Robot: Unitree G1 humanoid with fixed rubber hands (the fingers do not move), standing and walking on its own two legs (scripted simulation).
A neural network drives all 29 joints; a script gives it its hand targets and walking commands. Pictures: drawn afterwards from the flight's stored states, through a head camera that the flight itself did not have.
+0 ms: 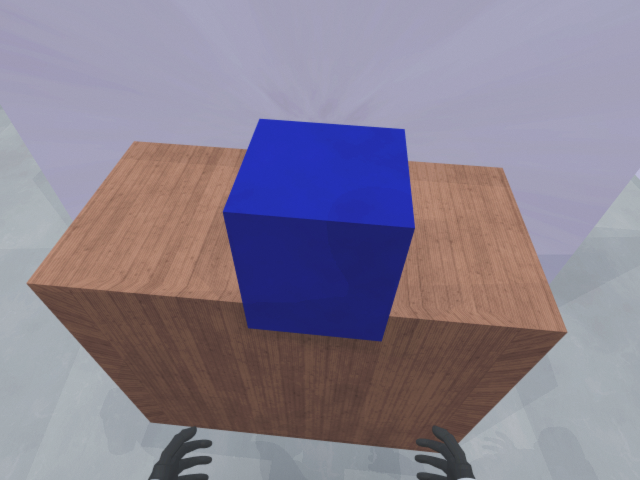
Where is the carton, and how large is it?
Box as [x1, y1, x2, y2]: [223, 119, 414, 340]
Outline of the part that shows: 259,119 223,210 223,215 248,327 381,340 414,229 404,129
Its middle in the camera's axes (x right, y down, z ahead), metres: +0.01 -0.01 +0.58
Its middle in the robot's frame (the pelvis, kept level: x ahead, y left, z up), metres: +0.45 +0.00 +0.06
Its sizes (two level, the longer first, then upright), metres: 0.210 0.200 0.250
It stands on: a pedestal, 0.71 m high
